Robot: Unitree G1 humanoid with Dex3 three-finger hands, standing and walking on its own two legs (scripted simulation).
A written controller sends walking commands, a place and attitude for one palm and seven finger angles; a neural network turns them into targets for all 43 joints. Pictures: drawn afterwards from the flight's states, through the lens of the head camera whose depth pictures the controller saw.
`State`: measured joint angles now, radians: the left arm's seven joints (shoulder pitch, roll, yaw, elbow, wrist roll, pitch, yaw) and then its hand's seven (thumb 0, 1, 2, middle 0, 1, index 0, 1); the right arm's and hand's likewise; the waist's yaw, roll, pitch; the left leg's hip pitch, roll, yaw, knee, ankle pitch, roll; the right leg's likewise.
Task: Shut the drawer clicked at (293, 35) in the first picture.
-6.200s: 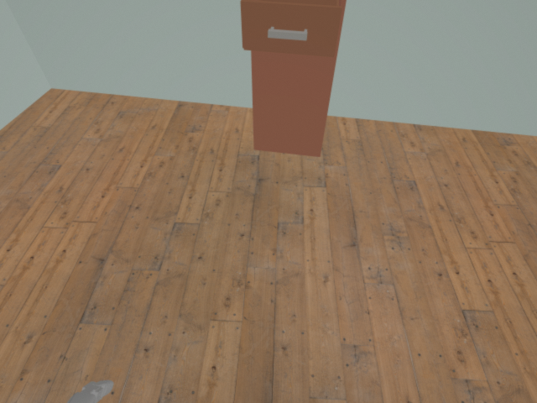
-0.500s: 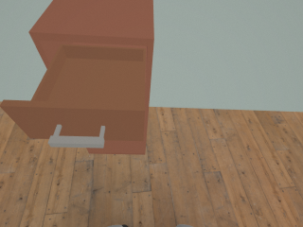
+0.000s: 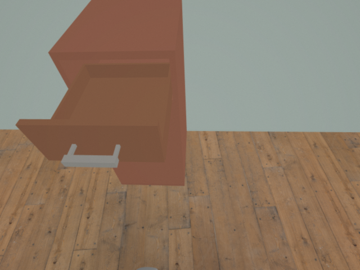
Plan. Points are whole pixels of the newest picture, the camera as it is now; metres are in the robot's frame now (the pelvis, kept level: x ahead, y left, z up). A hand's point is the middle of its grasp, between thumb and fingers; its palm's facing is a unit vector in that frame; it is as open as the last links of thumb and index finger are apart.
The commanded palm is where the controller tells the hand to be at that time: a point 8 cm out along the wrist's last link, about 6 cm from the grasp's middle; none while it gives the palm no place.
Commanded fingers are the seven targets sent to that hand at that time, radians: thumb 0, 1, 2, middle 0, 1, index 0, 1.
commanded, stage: come to a stop and stand still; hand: left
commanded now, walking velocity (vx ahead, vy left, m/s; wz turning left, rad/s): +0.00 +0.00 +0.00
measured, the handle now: (92, 154) +0.37 +0.27 +0.02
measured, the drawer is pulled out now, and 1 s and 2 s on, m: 0.28 0.28 0.28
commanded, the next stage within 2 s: look again from close up in 0.60 s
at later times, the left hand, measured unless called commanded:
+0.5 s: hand out of the picture +0.02 +0.24 -0.19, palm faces +0.03 -0.98 -0.18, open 7.4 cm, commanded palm none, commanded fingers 0.00 0.90 0.90 -0.20 -0.30 -0.20 -0.30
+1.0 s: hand out of the picture +0.04 +0.25 -0.18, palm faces -0.01 -0.96 -0.27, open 7.4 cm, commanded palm none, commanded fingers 0.00 0.90 0.90 -0.20 -0.30 -0.20 -0.30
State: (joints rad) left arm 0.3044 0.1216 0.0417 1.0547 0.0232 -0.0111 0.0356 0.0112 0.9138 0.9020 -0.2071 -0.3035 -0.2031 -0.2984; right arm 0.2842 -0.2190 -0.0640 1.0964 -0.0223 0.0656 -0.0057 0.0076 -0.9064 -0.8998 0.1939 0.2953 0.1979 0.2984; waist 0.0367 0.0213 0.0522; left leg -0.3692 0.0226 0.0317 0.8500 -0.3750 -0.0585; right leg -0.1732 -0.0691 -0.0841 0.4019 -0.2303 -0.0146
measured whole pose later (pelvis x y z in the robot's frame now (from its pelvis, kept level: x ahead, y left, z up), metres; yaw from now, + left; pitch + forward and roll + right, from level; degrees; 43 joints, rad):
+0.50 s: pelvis +0.01 +0.07 -0.01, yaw -1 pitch -1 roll +0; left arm 0.24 0.16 0.01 1.13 0.01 0.01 0.03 0.01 0.91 0.90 -0.20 -0.30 -0.20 -0.30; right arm 0.16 -0.16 -0.02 1.09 -0.01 -0.01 -0.03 -0.01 -0.94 -0.90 0.20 0.30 0.20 0.30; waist 0.02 -0.01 0.03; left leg -0.16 -0.01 0.08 0.43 -0.25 0.03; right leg -0.15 -0.09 -0.05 0.42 -0.24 0.06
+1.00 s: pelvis +0.00 +0.05 -0.02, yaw -1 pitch -1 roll +0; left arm 0.27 0.21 0.00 1.03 0.01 0.00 0.04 0.01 0.90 0.90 -0.20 -0.30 -0.20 -0.30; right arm 0.26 -0.19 -0.02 1.06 -0.02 0.00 -0.02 0.01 -0.90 -0.90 0.20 0.30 0.20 0.30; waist -0.01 0.01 0.02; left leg -0.22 0.02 0.08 0.55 -0.31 0.01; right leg -0.22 -0.07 -0.05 0.56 -0.31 0.04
